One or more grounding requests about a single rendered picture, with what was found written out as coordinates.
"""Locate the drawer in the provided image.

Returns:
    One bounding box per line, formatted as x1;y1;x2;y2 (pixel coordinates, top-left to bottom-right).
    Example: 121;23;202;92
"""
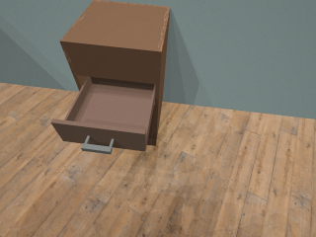
50;76;156;152

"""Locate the handle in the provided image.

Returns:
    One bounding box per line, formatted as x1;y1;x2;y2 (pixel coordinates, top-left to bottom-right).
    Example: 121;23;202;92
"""
81;135;115;155

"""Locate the cabinet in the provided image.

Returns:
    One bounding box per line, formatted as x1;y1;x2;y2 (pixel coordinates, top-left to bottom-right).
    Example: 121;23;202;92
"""
59;0;171;146

